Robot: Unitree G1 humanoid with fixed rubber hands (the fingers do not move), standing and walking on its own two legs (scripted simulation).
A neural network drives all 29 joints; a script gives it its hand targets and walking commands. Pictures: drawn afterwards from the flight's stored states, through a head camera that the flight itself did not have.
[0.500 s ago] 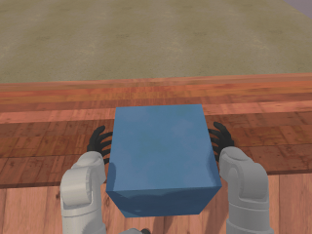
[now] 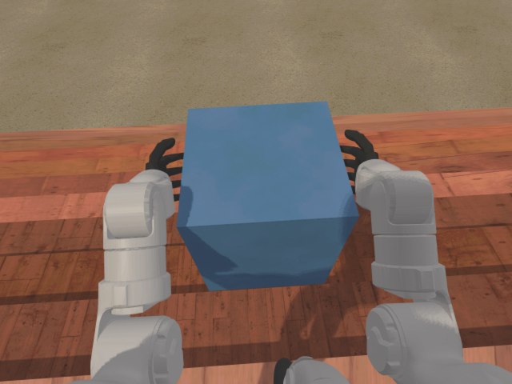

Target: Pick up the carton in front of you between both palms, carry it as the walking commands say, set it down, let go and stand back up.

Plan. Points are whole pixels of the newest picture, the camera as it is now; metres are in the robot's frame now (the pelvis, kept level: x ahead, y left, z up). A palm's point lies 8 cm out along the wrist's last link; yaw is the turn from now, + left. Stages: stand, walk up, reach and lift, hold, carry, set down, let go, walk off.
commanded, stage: carry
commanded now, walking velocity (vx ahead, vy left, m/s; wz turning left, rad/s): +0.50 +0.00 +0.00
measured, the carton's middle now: (262, 204) +0.37 -0.01 +0.05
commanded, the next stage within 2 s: none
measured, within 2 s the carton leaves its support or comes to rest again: neither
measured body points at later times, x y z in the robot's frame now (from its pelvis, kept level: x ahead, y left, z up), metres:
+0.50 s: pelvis +0.31 +0.02 -0.06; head +0.33 +0.02 +0.39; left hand +0.68 +0.19 +0.07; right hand +0.68 -0.12 +0.07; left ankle +0.48 +0.10 -0.77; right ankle +0.13 -0.06 -0.71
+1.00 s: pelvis +0.63 +0.08 -0.21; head +0.69 +0.09 +0.24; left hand +0.99 +0.20 -0.15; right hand +0.97 -0.10 -0.14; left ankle +0.47 +0.08 -0.83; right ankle +0.79 +0.02 -0.91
